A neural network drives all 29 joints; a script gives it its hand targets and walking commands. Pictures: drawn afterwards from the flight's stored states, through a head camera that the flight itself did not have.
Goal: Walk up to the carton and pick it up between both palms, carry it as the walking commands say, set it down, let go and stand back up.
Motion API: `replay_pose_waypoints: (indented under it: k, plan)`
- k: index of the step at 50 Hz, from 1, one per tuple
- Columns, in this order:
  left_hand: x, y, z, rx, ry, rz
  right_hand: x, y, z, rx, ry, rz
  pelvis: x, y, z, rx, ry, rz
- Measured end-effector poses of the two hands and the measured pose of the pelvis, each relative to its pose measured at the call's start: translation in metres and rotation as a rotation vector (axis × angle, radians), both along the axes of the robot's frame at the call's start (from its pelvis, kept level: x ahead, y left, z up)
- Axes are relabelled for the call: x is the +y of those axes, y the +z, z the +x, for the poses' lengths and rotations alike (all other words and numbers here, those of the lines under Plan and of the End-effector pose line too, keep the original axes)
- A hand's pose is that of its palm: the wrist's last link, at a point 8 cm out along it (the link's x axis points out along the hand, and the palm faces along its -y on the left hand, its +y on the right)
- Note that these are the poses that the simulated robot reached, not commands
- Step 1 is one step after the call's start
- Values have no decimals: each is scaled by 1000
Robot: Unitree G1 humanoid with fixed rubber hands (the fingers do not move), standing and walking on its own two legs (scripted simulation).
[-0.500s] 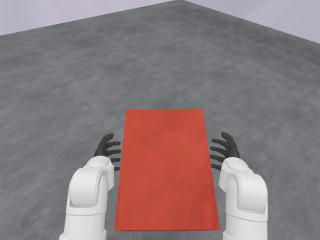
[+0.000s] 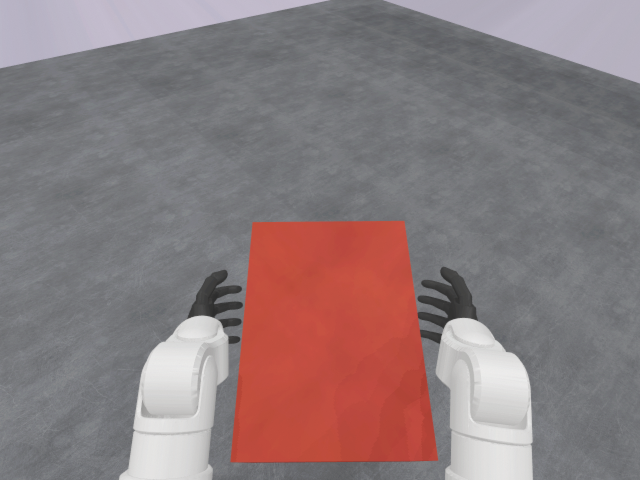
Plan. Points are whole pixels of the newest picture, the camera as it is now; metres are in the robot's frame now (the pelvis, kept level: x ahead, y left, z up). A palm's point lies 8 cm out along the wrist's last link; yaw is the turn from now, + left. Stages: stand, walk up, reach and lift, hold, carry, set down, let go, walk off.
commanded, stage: carry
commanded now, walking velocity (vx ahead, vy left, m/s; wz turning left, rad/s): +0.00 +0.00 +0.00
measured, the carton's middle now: (329, 339) +0.31 -0.01 +0.00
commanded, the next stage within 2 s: none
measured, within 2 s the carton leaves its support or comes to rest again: neither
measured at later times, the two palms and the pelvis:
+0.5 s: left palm (206, 328) +0.27 +0.14 +0.08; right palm (456, 328) +0.28 -0.16 +0.09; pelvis +0.01 +0.00 +0.00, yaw +0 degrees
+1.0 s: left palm (205, 332) +0.27 +0.14 +0.07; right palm (452, 331) +0.28 -0.15 +0.08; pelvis +0.01 +0.00 +0.00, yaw +0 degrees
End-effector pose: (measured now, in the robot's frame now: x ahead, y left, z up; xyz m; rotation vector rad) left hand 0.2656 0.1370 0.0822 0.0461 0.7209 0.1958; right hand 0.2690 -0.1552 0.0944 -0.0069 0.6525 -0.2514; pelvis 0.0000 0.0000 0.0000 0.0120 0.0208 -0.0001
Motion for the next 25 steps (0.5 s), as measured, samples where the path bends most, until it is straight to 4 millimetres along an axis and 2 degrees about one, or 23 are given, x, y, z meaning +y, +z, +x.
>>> replay_pose_waypoints:
  k: [25]
  plan:
    - [1,-6,7,-9,-3,-11,-1,-6,7,-3,5,5,0,0,6,-3,0,-1]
